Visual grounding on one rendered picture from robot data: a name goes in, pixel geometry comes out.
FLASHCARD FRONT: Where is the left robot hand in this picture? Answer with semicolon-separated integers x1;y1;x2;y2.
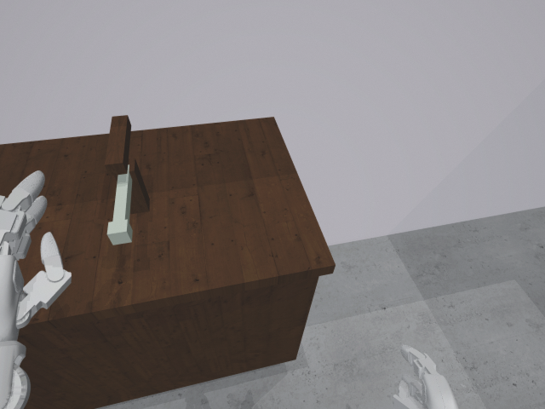
0;170;72;342

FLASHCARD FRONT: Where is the tap lever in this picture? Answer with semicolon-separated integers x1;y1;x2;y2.
107;164;133;245

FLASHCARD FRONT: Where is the counter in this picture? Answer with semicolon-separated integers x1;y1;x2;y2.
0;115;336;409

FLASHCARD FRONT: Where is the right robot hand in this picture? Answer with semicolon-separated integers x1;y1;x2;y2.
393;344;458;409

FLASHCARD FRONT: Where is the robot left forearm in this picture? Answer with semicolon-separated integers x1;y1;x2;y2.
0;341;31;409

